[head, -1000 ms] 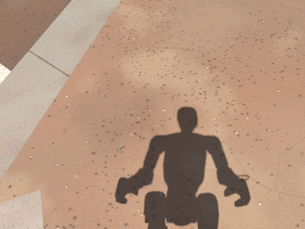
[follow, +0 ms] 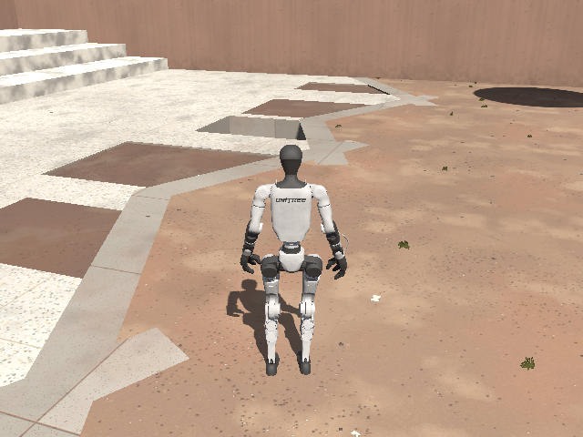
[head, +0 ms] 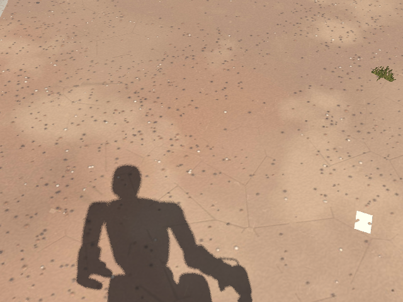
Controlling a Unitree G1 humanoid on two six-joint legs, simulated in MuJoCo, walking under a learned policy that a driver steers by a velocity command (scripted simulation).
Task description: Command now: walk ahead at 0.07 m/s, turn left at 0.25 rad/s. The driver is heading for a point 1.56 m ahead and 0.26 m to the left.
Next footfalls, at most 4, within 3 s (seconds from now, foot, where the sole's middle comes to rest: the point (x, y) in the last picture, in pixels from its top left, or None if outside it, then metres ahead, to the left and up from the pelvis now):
0.30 right None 0.11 -0.11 -0.77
0.76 left None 0.35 0.18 -0.77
1.30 right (177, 252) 0.68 0.10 -0.77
1.84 left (143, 179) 1.00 0.25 -0.77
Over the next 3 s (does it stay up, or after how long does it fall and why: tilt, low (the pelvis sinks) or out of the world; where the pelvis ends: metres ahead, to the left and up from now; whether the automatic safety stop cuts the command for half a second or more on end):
stays up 1.39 0.29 0.00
